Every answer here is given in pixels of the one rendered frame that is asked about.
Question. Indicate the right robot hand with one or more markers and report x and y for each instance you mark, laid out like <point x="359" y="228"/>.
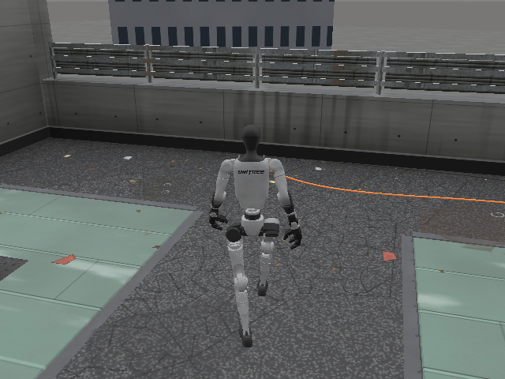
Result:
<point x="297" y="236"/>

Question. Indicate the left robot forearm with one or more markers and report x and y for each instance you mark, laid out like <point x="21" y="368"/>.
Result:
<point x="215" y="207"/>

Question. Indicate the left robot upper arm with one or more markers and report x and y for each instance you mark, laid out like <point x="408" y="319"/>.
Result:
<point x="226" y="167"/>

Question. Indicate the right robot upper arm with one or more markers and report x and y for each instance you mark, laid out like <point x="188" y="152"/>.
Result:
<point x="280" y="179"/>

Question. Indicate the right robot forearm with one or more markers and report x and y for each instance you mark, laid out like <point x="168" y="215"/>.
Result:
<point x="290" y="213"/>

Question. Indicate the humanoid robot torso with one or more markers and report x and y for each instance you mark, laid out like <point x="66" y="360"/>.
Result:
<point x="251" y="181"/>

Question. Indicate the left robot hand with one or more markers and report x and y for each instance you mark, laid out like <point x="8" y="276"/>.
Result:
<point x="219" y="218"/>

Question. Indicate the right robot shin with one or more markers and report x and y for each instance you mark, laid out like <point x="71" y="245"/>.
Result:
<point x="265" y="264"/>

